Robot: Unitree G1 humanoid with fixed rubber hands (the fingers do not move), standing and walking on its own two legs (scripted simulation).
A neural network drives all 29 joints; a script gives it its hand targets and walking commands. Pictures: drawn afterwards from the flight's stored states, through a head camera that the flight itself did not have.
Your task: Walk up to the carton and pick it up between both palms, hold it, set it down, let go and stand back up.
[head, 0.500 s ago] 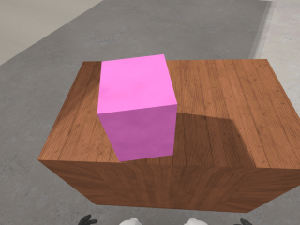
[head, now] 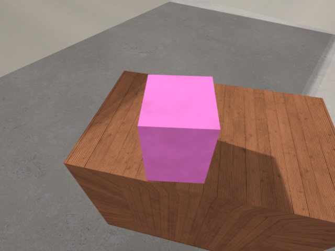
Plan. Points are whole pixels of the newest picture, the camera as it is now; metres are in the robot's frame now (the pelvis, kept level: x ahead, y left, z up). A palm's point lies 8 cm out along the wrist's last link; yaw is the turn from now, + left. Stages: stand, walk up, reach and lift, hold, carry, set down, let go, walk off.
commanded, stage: walk up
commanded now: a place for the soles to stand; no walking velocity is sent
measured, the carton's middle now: (177, 131) +0.44 +0.00 +0.02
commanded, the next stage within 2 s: none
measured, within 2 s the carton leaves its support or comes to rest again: neither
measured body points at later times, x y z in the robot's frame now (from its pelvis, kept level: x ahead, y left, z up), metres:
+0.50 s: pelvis -0.05 +0.07 -0.02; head +0.01 +0.10 +0.42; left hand +0.00 +0.34 -0.18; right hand +0.07 -0.18 -0.15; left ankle -0.01 +0.18 -0.73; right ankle +0.03 -0.10 -0.71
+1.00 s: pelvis -0.06 +0.09 -0.02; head -0.06 +0.07 +0.43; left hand +0.02 +0.32 -0.14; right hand -0.03 -0.16 -0.17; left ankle -0.01 +0.19 -0.72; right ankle -0.07 -0.03 -0.73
